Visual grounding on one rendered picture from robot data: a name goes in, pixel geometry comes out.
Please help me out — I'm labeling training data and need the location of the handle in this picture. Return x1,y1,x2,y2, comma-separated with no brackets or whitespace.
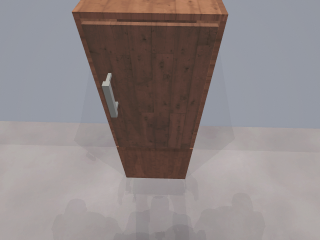
102,73,119,118

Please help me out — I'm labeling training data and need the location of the cupboard door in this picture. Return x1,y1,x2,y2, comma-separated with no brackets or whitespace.
81,21,219,149

